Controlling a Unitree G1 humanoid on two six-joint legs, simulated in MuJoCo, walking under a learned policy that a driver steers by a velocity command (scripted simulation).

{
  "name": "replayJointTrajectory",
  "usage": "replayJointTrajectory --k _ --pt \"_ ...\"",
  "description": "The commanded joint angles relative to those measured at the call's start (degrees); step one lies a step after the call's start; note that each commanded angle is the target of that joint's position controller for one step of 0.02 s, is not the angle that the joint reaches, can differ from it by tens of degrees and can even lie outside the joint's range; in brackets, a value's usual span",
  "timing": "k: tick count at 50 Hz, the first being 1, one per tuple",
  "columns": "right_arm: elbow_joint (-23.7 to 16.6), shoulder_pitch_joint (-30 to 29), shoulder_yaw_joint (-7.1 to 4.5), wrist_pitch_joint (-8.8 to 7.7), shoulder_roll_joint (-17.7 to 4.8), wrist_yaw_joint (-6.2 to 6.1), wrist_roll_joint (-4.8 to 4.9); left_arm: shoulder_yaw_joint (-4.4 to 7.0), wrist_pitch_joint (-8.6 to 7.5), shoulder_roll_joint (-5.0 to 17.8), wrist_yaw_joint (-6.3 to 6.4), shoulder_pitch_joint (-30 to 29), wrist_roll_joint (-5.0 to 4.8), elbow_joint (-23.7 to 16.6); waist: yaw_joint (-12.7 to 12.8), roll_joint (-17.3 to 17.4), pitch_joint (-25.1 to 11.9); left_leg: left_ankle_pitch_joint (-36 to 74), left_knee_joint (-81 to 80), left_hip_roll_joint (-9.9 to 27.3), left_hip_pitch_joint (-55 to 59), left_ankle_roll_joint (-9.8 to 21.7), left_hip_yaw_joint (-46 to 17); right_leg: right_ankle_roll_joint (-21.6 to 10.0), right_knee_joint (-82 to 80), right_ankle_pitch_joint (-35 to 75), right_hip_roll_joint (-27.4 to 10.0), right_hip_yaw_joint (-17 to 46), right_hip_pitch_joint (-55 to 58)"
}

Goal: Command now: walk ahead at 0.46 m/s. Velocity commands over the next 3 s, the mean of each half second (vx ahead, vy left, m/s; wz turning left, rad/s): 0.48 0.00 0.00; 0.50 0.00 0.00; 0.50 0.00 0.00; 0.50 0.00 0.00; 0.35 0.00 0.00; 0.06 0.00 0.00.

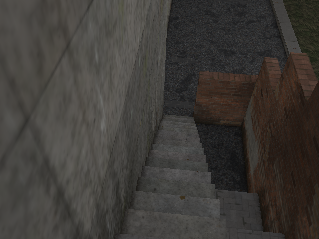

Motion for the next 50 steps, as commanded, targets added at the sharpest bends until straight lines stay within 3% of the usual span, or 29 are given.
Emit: replayJointTrajectory --k 1,2,4,6,7,8,9,11,14,15,20,22,23,24,25,26,27,29,32,35,39,43,44,45,46,47,48,49,50 --pt "3.52 19.42 -3.33 -2.10 -8.69 -1.41 0.74 4.01 2.49 14.34 -2.49 -0.73 0.00 -2.15 -9.89 4.96 3.85 0.56 -23.97 -1.39 23.83 1.98 5.36 -8.43 7.23 20.66 -6.41 16.80 -4.72" --pt "5.63 26.55 -4.90 -1.72 -11.42 -1.87 0.56 4.10 3.12 11.16 -5.71 7.19 1.81 1.47 -10.16 11.63 -2.36 1.87 -8.39 2.73 38.70 8.10 0.81 -4.96 32.05 20.63 -0.90 10.46 -18.06" --pt "4.97 30.24 -6.23 -3.01 -16.49 -0.80 1.95 4.11 0.72 7.40 -5.67 -0.10 -0.89 -8.53 -10.31 11.44 -9.09 -1.24 1.51 14.50 52.70 21.64 -22.25 -1.64 50.92 13.74 1.28 0.52 -52.59" --pt "4.67 20.06 -3.92 -4.84 -6.96 -0.77 3.81 3.22 -1.36 6.39 -2.65 -21.31 -1.90 -16.99 -12.18 -3.32 3.31 -36.98 -8.10 23.53 39.19 22.99 -35.48 1.04 40.07 21.41 -9.19 10.42 -69.73" --pt "5.61 15.00 -0.17 -6.17 4.93 -1.83 1.86 2.63 -0.52 5.22 -0.35 -13.44 -1.41 -13.34 -5.61 -9.85 4.24 -29.89 -3.66 18.69 22.56 18.78 -26.47 1.10 10.78 44.87 -15.36 16.47 -59.22" --pt "3.69 11.59 0.06 -6.14 5.51 -2.09 2.27 2.50 -0.19 5.42 0.48 -5.97 -2.04 -9.22 -2.29 -7.94 7.88 -23.82 -5.74 14.04 3.82 18.19 -19.80 1.81 4.96 46.77 -14.50 12.76 -45.04" --pt "-0.88 4.34 -0.94 -7.46 2.23 -2.89 5.08 4.19 -0.21 9.01 -0.13 -2.70 -0.21 -4.92 -1.08 -3.04 5.67 -23.61 -2.02 3.43 -12.56 14.41 -6.19 1.67 -9.22 59.42 -12.65 8.40 -24.45" --pt "1.29 7.97 -2.65 -6.34 -6.70 -2.85 4.21 4.64 1.06 7.35 -3.70 -6.60 3.04 -5.23 -1.24 3.73 3.91 -30.37 -1.70 2.76 -25.68 14.68 -8.38 3.90 6.67 60.58 -8.16 3.35 -11.67" --pt "8.22 24.08 -1.11 -6.44 0.31 -5.93 4.08 4.23 1.49 6.98 -2.22 -20.39 0.80 -12.33 -11.57 -1.93 2.11 -27.68 11.16 8.26 10.73 12.75 -18.53 4.78 -19.41 63.64 -11.10 12.05 -43.58" --pt "4.68 21.13 -0.55 -5.69 0.26 -6.76 6.19 4.07 1.12 8.52 -1.43 -17.01 0.62 -9.52 -10.70 -0.64 2.71 -32.12 16.90 5.13 9.93 11.35 -15.92 5.13 -31.47 80.37 -11.53 11.84 -41.57" --pt "-0.69 8.70 -1.95 -4.89 -5.16 -2.95 3.89 5.71 1.37 9.60 -2.95 -9.76 1.79 -7.03 -3.42 2.65 7.15 -36.44 21.58 0.53 -23.45 11.03 -9.32 4.11 -21.88 68.85 -6.56 0.93 1.02" --pt "-0.21 11.38 -3.29 -3.75 -5.39 -4.93 6.24 6.09 2.41 11.60 -2.93 -23.47 -1.12 -10.99 -11.20 -0.33 11.30 -39.46 29.43 2.84 3.23 10.14 -13.95 3.02 -58.86 49.12 -10.93 5.87 -15.21" --pt "2.74 14.87 -3.50 -2.35 -7.14 -4.53 5.93 5.51 2.20 9.87 -3.17 -21.40 -3.48 -7.52 -13.01 -0.27 6.38 -37.70 33.97 3.92 11.10 10.81 -15.99 2.95 -63.22 58.17 -10.95 3.88 -9.48" --pt "4.49 12.83 -3.31 -2.32 -7.93 -1.94 0.34 6.52 1.42 10.39 -2.85 3.72 -2.61 -0.35 -3.30 4.69 -0.61 -16.16 46.74 4.02 -4.88 8.35 -12.70 2.32 -42.21 69.67 -7.50 1.06 22.03" --pt "4.17 8.78 -4.82 -3.15 -8.74 0.03 2.32 9.39 1.05 15.81 -2.67 26.82 -1.16 6.93 8.26 -12.56 0.96 -18.59 74.59 -5.05 -9.86 5.09 -7.11 -2.57 -58.09 73.10 -7.41 2.36 29.94" --pt "5.97 21.99 -4.26 -4.00 -3.04 2.15 4.01 10.78 1.90 21.92 -2.89 24.54 -0.21 4.08 0.72 -23.81 -12.42 -61.57 99.23 -15.49 -30.97 0.91 -3.32 -15.15 -35.15 118.77 -18.14 10.61 54.00" --pt "0.60 14.05 -4.34 -3.97 -2.92 2.38 4.57 11.83 1.94 23.45 -3.69 19.29 2.16 1.56 0.32 -12.31 -8.72 -59.80 101.82 -14.55 -47.41 0.45 -3.49 -20.42 -32.92 125.39 -22.29 20.55 54.69" --pt "-2.73 9.90 -3.57 -1.93 0.07 0.54 5.09 10.93 2.70 17.52 -3.39 12.07 1.40 4.53 -2.20 -3.96 2.25 -40.75 91.82 -5.34 -54.44 3.56 -8.74 -19.09 -42.57 66.93 -25.94 28.04 30.32" --pt "1.89 15.28 -1.66 -0.67 3.76 0.83 2.41 3.48 0.24 -3.43 -0.48 -2.02 -0.36 2.54 -9.74 1.19 10.10 -6.63 55.30 2.71 -33.76 6.29 -7.02 -12.93 -49.62 49.75 -15.54 16.17 -11.86" --pt "-0.13 8.19 -0.22 -0.07 3.03 3.66 3.20 3.16 -2.78 6.94 1.20 -1.94 1.07 4.57 -8.81 0.41 4.77 4.96 53.77 2.30 -20.65 1.37 -2.15 -15.46 -43.94 40.08 -12.05 13.16 -24.00" --pt "-1.96 -0.20 -1.39 0.20 -1.70 0.70 -0.42 0.70 -3.43 6.91 3.06 -0.65 0.05 1.62 -5.65 -1.69 1.32 20.56 20.77 0.60 -6.25 -0.01 0.46 -11.74 -31.32 29.62 -6.93 9.60 -21.43" --pt "-3.56 -0.88 -0.71 0.01 -4.90 1.24 -1.87 3.09 -1.03 13.92 -0.11 -1.34 0.07 -1.52 -4.99 -4.59 5.85 4.90 16.83 -1.76 -0.93 -1.46 2.82 -13.24 -21.13 33.49 -10.25 16.90 -14.75" --pt "-5.44 -5.87 -0.69 -0.28 -5.54 0.89 0.30 4.59 -0.05 14.31 0.55 -2.19 -2.42 -3.36 -1.19 -0.63 7.17 -6.73 -4.60 -0.12 -8.22 -0.54 0.91 -12.21 -20.90 35.60 -10.60 18.52 -1.87" --pt "-6.85 -7.56 -0.55 -0.29 -5.37 0.24 0.22 4.86 0.92 15.17 0.26 -2.03 -1.90 -3.76 -0.49 -2.20 7.27 -11.28 -11.25 -0.85 -4.75 0.51 1.42 -12.57 -18.21 38.85 -10.91 22.78 2.11" --pt "2.10 17.53 -1.97 -1.60 -7.17 -0.16 -1.51 4.53 1.29 15.82 -2.37 -4.40 3.18 -3.39 -10.43 -4.06 1.08 2.53 9.01 -4.09 22.22 1.33 5.31 -11.37 -0.15 49.15 -8.69 18.02 -11.99" --pt "6.17 26.25 -3.68 -3.05 -9.84 -1.45 1.58 6.09 1.63 13.72 -3.20 -2.41 -2.80 -3.82 -12.48 15.19 0.64 4.59 -31.27 -2.55 20.95 4.54 3.17 -6.86 17.57 43.26 -0.48 10.07 -2.29" --pt "6.78 31.85 -5.05 -2.64 -11.17 -1.83 0.11 4.91 2.56 9.94 -6.39 4.84 0.62 -0.36 -12.75 15.57 -5.76 28.59 -1.22 7.10 49.29 12.76 -0.89 -3.12 43.11 13.92 1.79 7.41 -27.97" --pt "5.57 31.02 -6.94 -2.86 -16.64 -1.09 1.79 5.88 1.44 7.27 -6.45 5.52 -1.11 -4.02 -8.35 11.95 -10.05 39.73 10.94 12.53 58.23 19.98 -10.48 -1.29 52.78 10.66 3.29 2.70 -47.97" --pt "4.63 27.77 -7.00 -3.60 -16.08 -0.66 2.05 5.23 0.26 8.15 -6.34 -4.86 -2.51 -11.16 -11.43 6.98 -9.75 11.81 2.46 17.86 55.10 24.84 -22.56 0.08 44.72 13.72 0.75 0.99 -57.84"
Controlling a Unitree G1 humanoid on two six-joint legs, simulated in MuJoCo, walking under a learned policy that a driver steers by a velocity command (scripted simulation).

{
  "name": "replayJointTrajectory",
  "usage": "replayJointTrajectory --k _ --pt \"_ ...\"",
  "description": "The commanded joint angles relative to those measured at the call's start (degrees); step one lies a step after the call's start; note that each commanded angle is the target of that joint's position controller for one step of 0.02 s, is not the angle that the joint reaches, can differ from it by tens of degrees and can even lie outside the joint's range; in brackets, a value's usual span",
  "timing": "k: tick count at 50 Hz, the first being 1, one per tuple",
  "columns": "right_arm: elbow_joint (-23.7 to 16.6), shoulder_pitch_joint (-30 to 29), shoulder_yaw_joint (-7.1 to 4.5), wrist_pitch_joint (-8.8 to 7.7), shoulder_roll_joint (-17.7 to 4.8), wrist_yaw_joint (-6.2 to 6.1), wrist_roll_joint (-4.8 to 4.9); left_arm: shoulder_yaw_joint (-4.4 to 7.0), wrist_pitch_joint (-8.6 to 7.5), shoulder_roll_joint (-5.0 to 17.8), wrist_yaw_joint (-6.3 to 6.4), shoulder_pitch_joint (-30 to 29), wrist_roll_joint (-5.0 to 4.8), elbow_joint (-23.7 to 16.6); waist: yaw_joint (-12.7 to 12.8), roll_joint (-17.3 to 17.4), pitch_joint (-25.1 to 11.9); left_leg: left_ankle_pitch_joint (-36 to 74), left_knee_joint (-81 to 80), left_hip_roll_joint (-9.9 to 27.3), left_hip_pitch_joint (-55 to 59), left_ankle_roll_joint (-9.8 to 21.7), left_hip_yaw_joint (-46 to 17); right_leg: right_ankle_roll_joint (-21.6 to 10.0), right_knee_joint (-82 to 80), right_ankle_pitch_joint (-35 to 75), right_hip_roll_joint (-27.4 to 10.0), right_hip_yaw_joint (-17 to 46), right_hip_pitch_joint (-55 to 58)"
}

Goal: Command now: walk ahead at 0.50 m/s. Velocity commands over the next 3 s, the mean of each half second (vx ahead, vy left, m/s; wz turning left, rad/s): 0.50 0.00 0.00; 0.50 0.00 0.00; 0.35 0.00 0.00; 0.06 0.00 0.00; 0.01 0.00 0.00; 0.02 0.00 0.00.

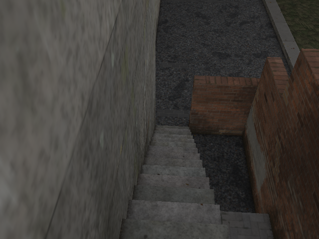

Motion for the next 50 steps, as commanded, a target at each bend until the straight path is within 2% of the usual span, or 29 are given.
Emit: replayJointTrajectory --k 1,3,4,5,7,10,14,15,16,17,18,19,20,21,22,24,26,28,30,33,36,40,42,43,44,45,47,49,50 --pt "3.60 18.29 -2.80 -0.60 -8.33 -0.42 1.84 0.34 -1.73 2.24 -0.55 -9.46 -1.53 -12.59 -7.62 1.12 -0.82 12.66 1.10 27.04 39.93 21.08 -34.50 3.36 9.22 8.73 -5.35 5.37 -55.37" --pt "4.23 8.90 1.98 -2.21 7.53 -0.68 1.42 -0.92 -1.20 0.22 3.44 -5.54 -0.15 -8.76 0.97 -10.69 5.23 7.53 0.21 20.16 7.31 15.18 -23.79 2.79 -22.74 36.55 -15.58 12.04 -44.16" --pt "3.11 6.13 1.82 -2.59 7.02 -1.34 1.59 -0.17 -0.98 1.93 3.84 -2.10 1.16 -5.15 3.29 -5.17 9.95 12.57 0.31 16.11 -11.92 15.07 -19.25 3.32 -26.62 40.73 -14.77 7.70 -30.40" --pt "-1.68 -0.96 0.78 -3.72 2.84 -1.78 4.72 1.32 -1.47 3.91 2.90 1.76 1.54 -1.86 4.04 -3.50 5.56 11.66 2.26 5.75 -26.33 10.50 -3.98 3.58 -39.89 50.94 -11.24 2.69 -7.11" --pt "-0.03 2.49 -0.97 -3.83 -5.26 -2.53 3.83 1.31 -1.46 1.77 -0.72 0.03 3.52 -1.61 3.45 1.74 6.13 8.67 5.24 5.44 -34.48 11.19 -6.43 4.39 -28.39 53.89 -7.91 -1.42 1.57" --pt "3.02 14.38 1.00 -3.37 1.37 -5.37 5.17 0.90 -1.47 4.56 1.87 -12.11 1.54 -5.54 -5.95 -2.44 2.68 0.83 20.80 7.24 -1.66 7.21 -13.01 5.56 -63.12 71.49 -11.58 6.53 -22.47" --pt "2.27 12.12 -0.31 -0.47 -3.19 -2.46 3.59 0.35 0.00 2.83 1.37 -14.38 0.71 -6.04 -5.54 1.82 8.87 -8.35 21.02 7.10 -17.31 10.24 -17.50 5.80 -66.41 66.36 -9.43 1.77 -4.38" --pt "1.21 10.40 0.49 -1.08 -2.07 -2.04 2.70 1.01 0.00 3.67 1.17 -10.13 2.86 -5.09 -2.37 1.63 7.98 -3.81 25.17 7.96 -20.88 11.08 -19.33 6.13 -55.90 63.42 -7.73 -0.89 1.03" --pt "0.37 8.67 0.64 -1.77 -0.53 -2.67 3.26 1.95 -0.09 6.16 1.77 -10.73 3.30 -5.65 -2.04 3.09 9.20 -1.97 27.10 8.53 -16.05 9.61 -20.34 6.11 -57.08 53.49 -8.42 0.26 -1.25" --pt "0.02 8.85 -0.33 -0.69 -0.24 -4.39 6.00 1.54 0.49 6.76 1.66 -21.98 0.18 -8.24 -8.69 -3.65 13.81 -11.87 29.23 7.87 -0.28 8.09 -21.41 5.27 -91.15 42.51 -12.80 5.03 -14.24" --pt "1.58 7.30 -0.18 -0.64 -4.26 -3.36 1.17 1.28 0.74 4.70 2.07 -9.95 1.12 -4.70 -3.43 4.64 4.67 1.21 35.88 9.55 -9.05 7.84 -22.68 4.45 -70.23 54.85 -10.18 0.85 9.59" --pt "0.63 1.07 -0.96 -0.96 -4.86 -1.57 1.39 3.17 -0.65 7.43 2.38 11.09 -0.18 1.83 4.25 -0.45 1.70 9.23 49.42 6.75 -16.94 6.11 -16.36 3.90 -69.92 51.52 -7.43 -0.89 27.75" --pt "2.57 3.04 -2.52 -0.48 -7.12 -0.70 4.47 4.82 -0.86 10.41 1.87 17.31 -2.03 4.35 8.68 -17.84 6.58 3.28 69.72 -0.98 -13.97 4.03 -9.01 1.90 -104.95 55.19 -6.75 -2.56 28.41" --pt "4.18 11.81 -2.16 -0.40 -5.69 2.72 1.72 6.24 0.38 15.61 1.32 23.85 -0.99 4.70 5.79 -20.53 -9.76 -25.31 95.78 -8.73 -31.13 -1.06 -5.04 -11.32 -73.14 100.03 -18.17 5.21 59.05" --pt "0.89 11.33 -2.41 -1.10 -2.29 2.84 3.13 7.52 0.23 18.18 0.86 23.34 1.22 3.25 3.67 -15.21 -10.87 -34.38 105.19 -11.37 -51.49 -3.65 -5.31 -18.85 -64.49 116.63 -22.09 16.27 67.68" --pt "-4.90 4.47 -1.29 0.60 1.52 1.31 4.07 7.88 0.93 14.69 1.46 16.93 3.13 5.45 3.84 -4.72 2.59 -17.35 94.78 -2.77 -66.80 -1.93 -13.15 -19.20 -73.26 68.13 -29.05 28.74 49.57" --pt "0.12 14.61 1.02 2.61 7.23 0.57 1.50 2.13 0.57 -2.67 2.39 8.60 1.84 5.70 -4.90 1.38 10.50 4.70 73.73 5.76 -56.56 1.24 -14.03 -12.02 -78.59 46.48 -21.79 19.73 18.41" --pt "0.63 10.09 1.07 2.80 6.32 2.16 1.48 -0.41 -2.07 -7.02 4.74 2.04 0.08 4.86 -5.69 1.25 10.02 23.11 56.14 6.50 -37.24 1.03 -6.42 -11.83 -80.60 35.35 -13.48 11.67 -7.85" --pt "-1.34 3.22 2.56 2.83 6.65 4.09 1.98 -1.17 -4.29 0.05 5.70 1.05 1.81 6.09 -5.73 -0.70 6.72 35.69 55.75 7.29 -24.55 -2.66 -4.06 -13.12 -77.50 29.22 -12.15 9.97 -18.68" --pt "-2.46 -3.45 0.52 2.94 -2.41 2.12 -0.93 -1.87 -5.84 3.30 8.28 2.11 0.08 3.47 -0.61 0.83 3.64 48.55 27.08 6.75 -31.22 -3.51 -7.00 -9.60 -65.64 27.93 -9.78 8.97 -0.86" --pt "-2.71 -4.03 1.31 3.35 -1.79 1.61 -1.81 -2.16 -3.88 6.08 5.92 1.33 0.84 1.36 -2.05 -4.33 6.20 38.66 23.56 2.76 -8.18 -5.21 -0.12 -10.39 -61.45 11.97 -9.55 8.75 -15.79" --pt "-7.62 -12.12 2.12 2.58 -3.15 0.95 -0.91 0.70 -1.19 11.23 4.60 2.74 -0.74 -1.39 3.78 -4.36 9.48 20.48 -4.59 3.56 -12.18 -3.76 -1.20 -11.37 -52.99 24.24 -12.67 20.60 8.20" --pt "0.52 11.06 0.25 0.70 -5.81 -0.13 0.37 0.64 0.60 10.21 2.09 0.36 0.97 -1.33 -4.58 1.81 3.75 34.76 -17.15 4.22 12.16 -1.08 -0.16 -8.37 -28.03 24.49 -8.11 17.61 5.77" --pt "6.16 27.19 -2.53 0.13 -8.76 -1.32 -0.77 0.79 0.93 7.31 -1.34 9.55 1.61 2.96 -9.10 12.82 -1.27 37.64 -8.99 7.27 31.52 4.85 1.04 -1.88 -1.00 16.95 -1.58 7.40 -7.06" --pt "3.58 24.91 -3.67 0.09 -13.81 -0.23 0.54 1.54 0.56 3.77 -2.40 14.21 -0.17 1.55 -4.16 17.03 -7.15 61.22 12.60 13.47 47.90 11.17 -8.34 1.31 18.41 2.18 2.17 1.17 -33.09" --pt "2.50 27.11 -3.84 0.29 -14.01 1.59 1.61 1.31 -0.46 3.54 -1.95 7.62 -1.42 -3.74 -6.09 11.86 -13.41 66.83 10.72 20.79 50.34 20.73 -22.12 3.80 24.17 0.80 3.36 1.31 -40.69" --pt "3.00 15.57 -1.68 0.55 -5.60 1.99 3.57 -1.89 -0.65 -1.04 1.75 -6.37 -1.99 -9.83 -4.43 -4.34 -3.14 15.96 -1.26 27.81 38.47 18.11 -34.20 7.23 10.13 11.46 -6.04 7.76 -55.38" --pt "2.39 5.82 1.55 -1.01 4.86 -0.01 2.54 -2.50 0.21 0.46 3.25 -0.45 -2.06 -8.65 3.32 -10.23 4.64 16.88 0.37 19.76 5.56 11.19 -19.32 7.03 -19.90 36.30 -14.22 12.31 -41.20" --pt "2.08 4.80 0.80 -1.68 1.89 -0.72 3.92 -0.75 0.93 3.25 2.11 3.93 -1.24 -5.22 3.73 -3.53 7.88 19.60 -2.10 14.79 -10.95 12.16 -12.57 7.20 -24.64 41.18 -12.18 7.52 -27.84"
Over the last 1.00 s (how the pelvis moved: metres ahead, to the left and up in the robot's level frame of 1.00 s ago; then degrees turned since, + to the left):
0.53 0.01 -0.45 1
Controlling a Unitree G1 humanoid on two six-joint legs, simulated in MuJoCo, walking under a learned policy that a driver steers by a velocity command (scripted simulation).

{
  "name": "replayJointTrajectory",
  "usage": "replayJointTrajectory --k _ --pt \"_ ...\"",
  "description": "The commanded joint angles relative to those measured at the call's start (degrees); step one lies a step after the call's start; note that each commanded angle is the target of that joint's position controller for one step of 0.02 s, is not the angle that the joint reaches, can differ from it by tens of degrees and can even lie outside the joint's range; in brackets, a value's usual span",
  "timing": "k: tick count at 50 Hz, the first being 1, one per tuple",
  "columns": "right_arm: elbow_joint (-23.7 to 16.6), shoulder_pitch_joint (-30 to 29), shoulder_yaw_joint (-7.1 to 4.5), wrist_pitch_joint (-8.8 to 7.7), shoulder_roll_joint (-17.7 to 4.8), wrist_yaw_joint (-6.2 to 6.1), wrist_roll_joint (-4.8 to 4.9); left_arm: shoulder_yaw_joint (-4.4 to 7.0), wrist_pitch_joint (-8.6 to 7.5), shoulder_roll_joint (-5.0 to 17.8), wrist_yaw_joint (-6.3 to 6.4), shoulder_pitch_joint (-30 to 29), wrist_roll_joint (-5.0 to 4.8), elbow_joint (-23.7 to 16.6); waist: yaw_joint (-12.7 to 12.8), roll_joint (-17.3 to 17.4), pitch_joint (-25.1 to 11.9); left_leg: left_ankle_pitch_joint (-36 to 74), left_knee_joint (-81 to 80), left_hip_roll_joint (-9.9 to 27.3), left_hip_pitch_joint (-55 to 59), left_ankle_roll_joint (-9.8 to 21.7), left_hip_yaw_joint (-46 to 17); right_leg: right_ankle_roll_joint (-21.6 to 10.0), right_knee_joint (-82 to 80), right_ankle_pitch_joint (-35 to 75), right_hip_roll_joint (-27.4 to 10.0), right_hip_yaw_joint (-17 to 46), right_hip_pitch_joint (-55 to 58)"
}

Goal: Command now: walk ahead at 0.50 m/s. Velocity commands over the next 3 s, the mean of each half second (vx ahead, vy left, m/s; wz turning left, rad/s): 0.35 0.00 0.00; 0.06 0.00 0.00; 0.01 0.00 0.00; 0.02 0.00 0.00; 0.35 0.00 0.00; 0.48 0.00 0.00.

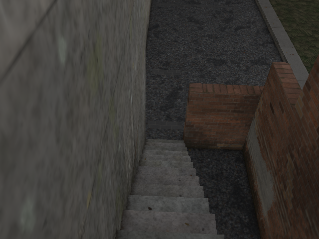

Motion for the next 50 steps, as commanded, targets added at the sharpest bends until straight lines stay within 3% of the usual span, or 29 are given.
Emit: replayJointTrajectory --k 1,2,3,6,7,11,13,14,15,16,17,18,19,20,21,22,24,26,28,30,31,33,34,35,37,38,39,42,50 --pt "-3.48 -2.08 0.83 -2.73 -0.69 -1.99 2.73 1.90 0.14 5.11 -0.76 10.25 1.46 0.63 3.71 5.54 9.67 15.33 -8.58 12.67 -20.05 10.30 -9.55 1.43 -25.25 23.48 -5.52 0.10 3.24" --pt "-5.26 -5.05 -0.02 -3.78 -4.66 -2.68 1.82 2.93 -0.68 6.47 -1.69 5.45 3.95 0.71 2.74 7.50 8.17 11.13 -7.16 10.30 -25.60 9.94 -9.16 1.67 -25.16 28.29 -4.57 -0.03 9.25" --pt "-4.77 -3.54 -0.50 -4.17 -7.50 -2.98 0.58 2.50 -1.31 4.78 -2.51 2.90 4.67 -0.59 2.69 6.76 6.14 9.03 -6.57 12.24 -27.41 10.40 -11.61 2.04 -21.02 27.81 -3.30 -0.56 13.76" --pt "0.62 10.14 0.44 -4.54 -2.66 -4.82 -0.20 2.02 -1.83 3.42 0.17 -7.27 1.81 -6.12 -3.87 4.96 6.46 13.08 1.62 17.83 5.93 9.81 -21.77 2.09 -42.69 29.13 -5.88 8.39 -14.14" --pt "-0.97 10.02 0.88 -3.76 -0.95 -5.71 1.65 1.63 -1.78 3.44 0.54 -6.06 1.22 -5.10 -4.55 1.61 5.93 8.50 8.13 15.57 5.44 7.98 -17.95 2.73 -54.77 42.03 -6.14 7.73 -12.60" --pt "-2.77 7.99 1.21 -0.97 -0.71 -3.64 1.76 1.43 0.11 0.28 -0.82 -4.62 3.62 -4.91 -1.08 6.68 7.63 4.41 10.47 10.61 -16.19 5.16 -14.67 1.94 -53.24 47.85 -4.40 1.44 13.58" --pt "-5.36 2.30 -0.04 -2.11 -3.03 -3.93 2.50 2.85 -1.43 3.82 -1.14 -3.36 4.50 -2.05 -0.99 6.36 11.32 1.88 18.69 8.63 -18.30 6.40 -11.58 0.90 -58.14 40.79 -2.68 -4.49 20.42" --pt "-5.22 3.11 -0.52 -2.38 -3.87 -4.37 1.49 2.73 -1.12 3.17 -0.99 -5.25 3.24 -2.17 -2.31 7.24 10.83 0.29 19.54 8.56 -16.40 5.05 -11.24 0.89 -62.60 37.90 -2.93 -6.05 25.29" --pt "-4.99 4.68 -1.46 -1.65 -4.80 -5.85 4.02 2.94 -0.42 4.73 -0.94 -19.26 -0.04 -5.84 -9.44 4.21 15.29 -0.87 19.11 9.47 -2.89 4.70 -13.68 0.76 -85.88 27.09 -4.37 -4.70 13.47" --pt "-1.64 8.99 -2.49 -0.81 -8.49 -4.33 -0.58 2.74 0.14 2.81 -0.78 -8.03 0.84 -1.79 -5.54 9.84 7.93 16.20 26.97 9.63 -7.06 3.37 -13.67 -0.11 -71.85 37.05 -1.93 -6.94 32.12" --pt "-3.19 3.72 -2.33 -1.15 -7.08 -2.68 -0.15 4.33 -0.91 5.19 -0.46 9.84 -0.49 4.97 1.41 4.86 5.82 22.32 38.72 7.27 -12.01 1.93 -8.51 0.01 -75.12 38.06 0.04 -8.24 46.61" --pt "-2.40 3.25 -1.61 -0.14 -4.40 -1.72 3.36 5.47 -1.42 8.93 0.41 14.84 -1.28 7.65 3.77 -6.90 10.23 9.48 49.71 4.57 -8.20 1.84 -10.86 -0.81 -107.91 47.17 -3.51 -4.79 45.41" --pt "0.14 10.85 -0.26 0.15 -1.68 1.74 0.26 7.75 -0.66 14.82 -0.23 26.54 -0.23 8.68 4.40 -10.88 -9.04 -9.30 76.21 -0.63 -25.24 -2.51 -7.27 -14.53 -75.64 93.17 -15.82 -1.17 82.09" --pt "-4.21 8.84 -0.84 -0.36 -0.78 2.23 2.61 8.75 -0.85 16.95 -0.45 25.72 0.72 6.86 4.49 -15.00 -17.27 -37.39 97.92 -3.25 -45.12 -6.59 -3.91 -24.89 -62.13 117.77 -24.10 5.93 95.99" --pt "-8.45 0.16 -2.04 0.19 -4.04 0.91 4.32 9.52 -0.83 16.88 -0.24 25.21 3.77 6.07 8.38 -6.27 -10.57 -36.52 97.14 -2.40 -52.75 -7.78 -5.98 -23.85 -61.39 114.76 -25.34 7.77 88.67" --pt "-10.84 -4.04 -1.45 0.87 -2.07 0.16 3.56 8.72 -0.55 14.44 -0.48 15.54 6.21 3.99 5.85 -1.74 0.27 -24.67 87.61 0.90 -53.34 -4.54 -11.15 -18.94 -66.13 87.23 -24.51 9.03 68.59" --pt "-5.29 9.10 0.26 1.13 3.50 0.24 2.25 4.58 -0.19 4.30 -0.37 5.73 2.53 2.64 -5.01 -0.04 7.88 -6.63 68.31 6.92 -37.95 -3.88 -10.39 -14.36 -72.65 61.78 -18.94 1.54 36.27" --pt "-0.72 16.31 0.64 2.02 5.07 1.95 3.83 1.52 -0.95 -2.69 0.53 1.08 0.47 2.70 -9.21 2.32 11.79 14.05 56.86 7.71 -19.03 -7.06 -6.37 -11.59 -77.38 38.47 -11.14 -4.95 7.87" --pt "-2.04 12.67 0.36 2.59 3.68 3.04 4.49 2.16 -3.08 5.17 1.18 -6.95 1.00 1.59 -10.79 3.28 7.42 26.25 46.17 7.67 -4.68 -10.03 -2.57 -8.57 -74.32 27.16 -6.35 -8.76 -1.81" --pt "-2.04 12.98 -0.29 1.80 1.22 2.83 1.66 2.38 -4.42 9.67 1.61 -12.38 2.15 1.44 -11.99 -0.79 3.67 28.57 46.57 6.88 5.67 -10.38 -3.12 -8.82 -67.06 31.17 -7.25 -6.92 -2.28" --pt "-2.58 11.17 -2.42 0.67 -3.39 2.35 0.28 2.94 -4.84 12.59 1.72 -17.36 1.37 -0.43 -11.86 0.37 0.97 19.49 44.89 4.92 6.27 -10.29 -3.27 -8.26 -62.17 38.17 -8.01 -6.93 2.41" --pt "-4.16 8.56 -0.47 -1.61 0.45 1.37 1.70 2.59 -4.19 10.29 0.18 -15.33 -2.73 -0.49 -10.33 4.94 1.98 18.71 15.34 6.52 -2.72 -9.58 -6.63 -4.95 -54.29 40.60 -9.74 -2.88 22.10" --pt "-6.98 -4.85 -0.30 -1.57 -5.82 0.30 4.27 3.89 -3.39 11.29 -1.18 -2.16 -6.08 0.72 1.16 12.02 1.65 42.17 7.43 6.76 -10.13 -4.13 -12.12 -3.12 -52.87 37.30 -4.47 -5.86 31.97" --pt "-7.81 -11.46 -0.94 -1.33 -10.07 0.55 4.30 4.49 -3.21 11.46 -0.78 8.09 -5.50 2.50 7.59 11.26 0.48 41.58 9.10 7.28 -9.67 0.25 -13.96 -1.69 -55.76 30.53 -2.79 -6.31 33.68" --pt "-6.07 -6.80 -1.43 -1.02 -9.13 -0.46 4.10 4.86 -2.71 12.63 0.09 0.02 -4.11 0.63 2.12 2.46 -0.72 34.24 6.96 5.66 -6.06 -1.28 -10.32 -4.88 -56.45 38.92 -3.59 -5.09 34.14" --pt "-4.96 -7.22 -1.71 -0.61 -10.63 -0.20 4.87 4.40 -2.71 10.95 0.62 -1.00 -3.61 0.17 3.31 6.64 -2.76 36.97 8.22 6.44 -2.14 -0.47 -10.06 -2.84 -58.39 34.81 -3.65 -5.99 33.95" --pt "-5.00 -8.43 -0.71 -0.58 -7.78 0.60 4.82 3.42 -2.38 8.48 -0.15 -0.36 -4.00 1.23 3.05 4.78 -1.92 32.33 7.94 7.13 -2.81 -2.15 -10.62 -0.49 -60.63 28.71 -3.62 -6.11 34.83" --pt "-4.61 -7.62 -1.57 0.32 -9.29 1.62 4.17 4.08 -1.33 11.31 -0.79 -7.13 -3.99 0.03 -0.77 5.01 1.39 28.42 2.92 6.78 -3.38 -5.60 -7.50 -1.46 -63.30 28.19 -2.22 -5.30 38.92" --pt "-6.79 -13.17 -1.45 2.33 -9.73 1.79 3.24 3.86 -1.29 10.74 -0.12 -11.34 -2.66 -0.11 -1.92 3.78 1.85 16.84 -1.41 7.49 1.59 -5.32 -5.82 -0.61 -68.94 20.51 -1.21 -5.59 38.47"
Over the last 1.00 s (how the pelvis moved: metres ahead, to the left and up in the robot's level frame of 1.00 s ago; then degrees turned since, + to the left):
0.52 0.01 -0.41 0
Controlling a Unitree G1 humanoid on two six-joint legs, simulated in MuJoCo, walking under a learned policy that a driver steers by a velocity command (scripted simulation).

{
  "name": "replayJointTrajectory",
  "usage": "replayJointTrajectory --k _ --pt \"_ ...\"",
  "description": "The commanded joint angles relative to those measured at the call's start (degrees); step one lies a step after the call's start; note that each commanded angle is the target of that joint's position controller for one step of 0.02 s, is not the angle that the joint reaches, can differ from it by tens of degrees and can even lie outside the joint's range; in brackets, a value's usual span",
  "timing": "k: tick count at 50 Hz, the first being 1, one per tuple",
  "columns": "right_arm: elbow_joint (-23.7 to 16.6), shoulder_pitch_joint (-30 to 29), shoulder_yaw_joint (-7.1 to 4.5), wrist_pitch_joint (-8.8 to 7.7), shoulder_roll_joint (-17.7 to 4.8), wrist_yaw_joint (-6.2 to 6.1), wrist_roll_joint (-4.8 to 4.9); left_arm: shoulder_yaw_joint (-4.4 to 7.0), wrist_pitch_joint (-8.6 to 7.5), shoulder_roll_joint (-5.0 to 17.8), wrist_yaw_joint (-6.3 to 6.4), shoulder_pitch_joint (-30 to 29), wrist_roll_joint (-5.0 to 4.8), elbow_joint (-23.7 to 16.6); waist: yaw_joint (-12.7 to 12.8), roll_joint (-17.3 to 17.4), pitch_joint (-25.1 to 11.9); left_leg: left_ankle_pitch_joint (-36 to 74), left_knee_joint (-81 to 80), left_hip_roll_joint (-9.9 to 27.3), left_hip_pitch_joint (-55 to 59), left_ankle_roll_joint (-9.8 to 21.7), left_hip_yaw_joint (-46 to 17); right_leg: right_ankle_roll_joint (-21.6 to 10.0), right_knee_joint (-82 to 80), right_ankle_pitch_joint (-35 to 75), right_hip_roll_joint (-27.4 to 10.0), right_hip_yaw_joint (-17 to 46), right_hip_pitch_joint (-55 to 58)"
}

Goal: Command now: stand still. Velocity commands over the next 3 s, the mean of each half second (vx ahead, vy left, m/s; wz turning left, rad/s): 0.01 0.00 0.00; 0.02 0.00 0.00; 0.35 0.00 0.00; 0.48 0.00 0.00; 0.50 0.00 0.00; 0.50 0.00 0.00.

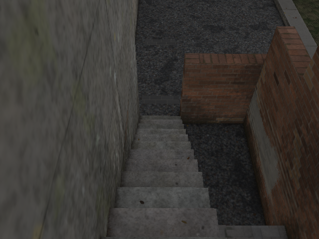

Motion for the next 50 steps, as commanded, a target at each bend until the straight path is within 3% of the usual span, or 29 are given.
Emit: replayJointTrajectory --k 1,10,12,14,18,19,20,24,25,28,38,39,40,42,44,46,48,49,50 --pt "-2.12 2.49 -1.11 0.21 -5.82 0.20 -0.13 1.19 -0.17 6.17 0.14 0.69 0.21 -1.65 -0.37 1.36 -3.65 20.52 -7.08 2.58 0.11 0.79 -1.85 3.64 -5.19 19.50 -1.94 4.14 5.96" --pt "-3.47 1.21 -1.20 0.04 -6.35 -0.12 -0.96 0.88 -0.34 6.15 0.15 1.17 0.58 -0.52 0.33 0.93 -1.64 10.97 -10.20 2.20 -0.92 1.17 -1.01 2.83 -7.88 14.15 -1.74 4.55 5.90" --pt "-2.36 5.67 -0.45 0.40 -4.79 -0.06 -0.65 1.12 -0.04 5.64 -0.07 4.44 0.38 0.27 0.85 1.16 0.21 7.12 -11.49 2.84 -1.89 0.64 -1.14 2.35 -9.76 10.39 -1.46 4.75 6.67" --pt "-3.22 6.52 -0.38 0.88 -4.41 0.04 -0.25 1.16 0.41 4.94 -0.25 6.24 0.58 1.12 0.86 2.13 1.76 3.26 -12.47 2.64 -2.27 0.40 -1.10 2.16 -10.76 7.74 -1.55 5.06 6.65" --pt "-3.80 7.28 -0.36 0.82 -4.26 -0.48 -1.07 1.48 -0.05 4.93 0.03 3.75 0.52 0.31 0.79 1.05 0.99 8.52 -11.51 2.13 -2.57 0.02 0.69 1.31 -10.93 12.80 -0.82 5.14 8.82" --pt "-4.92 3.94 -1.01 0.56 -5.54 -0.76 -1.53 1.30 -0.43 5.27 0.29 1.63 0.81 0.08 0.55 1.48 -0.25 11.21 -10.30 1.26 -2.37 0.30 1.39 1.44 -9.67 18.26 -0.95 5.27 8.97" --pt "-4.61 5.09 -0.94 0.56 -4.80 -0.86 -1.60 1.33 -0.73 5.24 0.40 3.20 0.66 0.50 0.58 1.02 -1.63 11.62 -9.70 1.24 -1.99 0.33 1.57 1.43 -9.41 20.88 -1.12 5.26 9.99" --pt "-2.77 9.49 -0.65 0.87 -2.87 -0.94 -1.40 1.35 -0.64 4.28 0.04 7.74 0.27 2.18 0.68 1.54 -0.03 9.04 -9.46 1.26 -3.25 0.06 1.59 1.70 -10.19 19.65 -1.22 5.71 10.45" --pt "-2.59 10.63 -0.48 0.99 -2.27 -0.92 -0.97 1.27 -0.35 3.81 -0.07 9.25 0.39 2.85 0.79 1.26 0.50 7.79 -9.67 1.36 -3.08 -0.13 1.48 1.87 -10.88 17.93 -1.36 5.79 10.42" --pt "-2.40 9.74 -0.73 0.88 -3.19 -1.25 -1.39 1.84 -0.42 4.92 -0.03 5.74 0.70 1.52 0.58 0.49 0.28 8.56 -9.03 1.22 -4.00 -0.44 2.18 1.64 -10.40 20.05 -0.52 5.69 10.90" --pt "-0.58 11.29 -0.35 1.03 -2.46 -1.52 -1.21 2.30 -0.46 4.31 -0.14 6.78 0.75 2.02 1.09 0.86 0.62 7.97 -8.47 1.61 -4.51 -1.10 2.54 1.84 -10.74 21.62 -0.19 6.32 12.01" --pt "5.70 14.29 -1.19 2.84 -2.89 -8.31 6.87 -1.15 4.35 -7.06 -0.18 3.64 3.88 -1.89 -0.09 4.84 -9.48 21.88 -11.11 7.63 5.65 -1.84 -0.04 -1.47 -9.10 44.12 -8.47 11.35 14.08" --pt "5.14 12.93 -0.30 3.81 -2.38 -11.36 7.50 -0.97 6.34 -6.29 -0.06 4.73 4.08 -2.46 1.11 -0.22 -9.73 28.03 -10.40 8.00 5.61 -2.47 -0.10 -0.80 -9.89 44.48 -7.05 10.89 16.72" --pt "5.89 9.41 0.18 4.93 -1.75 -12.51 5.52 -0.80 7.82 -4.37 0.61 5.37 3.46 -2.22 1.09 -1.61 -5.85 25.92 -11.74 8.87 5.64 -2.73 -0.19 -0.53 -12.27 38.78 -6.15 10.83 15.53" --pt "7.75 9.66 0.51 5.59 -1.34 -12.12 4.40 -0.83 8.32 -3.56 1.01 6.93 3.18 -1.86 0.60 -0.52 -1.42 20.20 -14.44 9.15 5.08 -2.54 -0.18 -0.28 -14.89 29.65 -5.88 11.13 12.81" --pt "8.55 8.49 0.71 6.00 -1.31 -11.74 3.85 -1.13 8.04 -4.60 0.74 5.74 3.65 -3.07 0.92 -0.27 1.06 15.31 -16.32 9.28 4.11 -2.50 -0.49 -0.49 -17.74 24.52 -5.80 12.09 11.45" --pt "9.95 8.67 0.33 6.04 -2.09 -11.81 3.85 -1.18 7.94 -4.76 0.32 5.52 4.03 -4.51 1.43 1.08 0.95 3.68 -16.86 7.56 2.47 -1.39 1.05 -1.77 -18.99 10.35 -4.85 12.96 12.73" --pt "10.04 8.20 0.04 6.06 -2.03 -12.01 4.01 -0.61 8.36 -4.56 0.14 7.18 2.96 -4.84 2.25 0.37 1.74 -0.66 -15.08 6.09 0.73 -0.66 2.13 -2.41 -19.62 2.35 -4.05 12.72 12.69" --pt "9.69 7.23 -0.10 6.06 -1.94 -12.10 4.08 -0.13 8.69 -3.97 -0.10 8.02 2.87 -5.41 2.77 -0.29 3.33 -3.61 -13.59 4.79 -1.20 0.10 3.44 -3.24 -20.96 -5.80 -4.35 14.37 11.32"
Over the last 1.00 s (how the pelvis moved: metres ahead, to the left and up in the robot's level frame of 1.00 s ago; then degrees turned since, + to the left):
0.26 -0.05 -0.20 0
